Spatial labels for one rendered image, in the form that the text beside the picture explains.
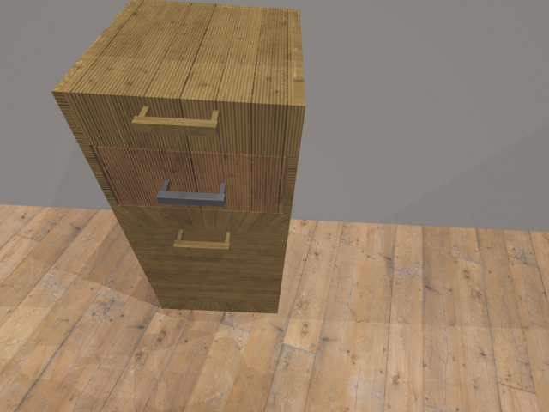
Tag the cabinet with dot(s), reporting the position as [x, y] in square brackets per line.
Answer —
[240, 65]

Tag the drawer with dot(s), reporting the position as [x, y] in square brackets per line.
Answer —
[254, 182]

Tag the handle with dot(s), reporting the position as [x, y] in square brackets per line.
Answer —
[175, 126]
[201, 246]
[191, 198]

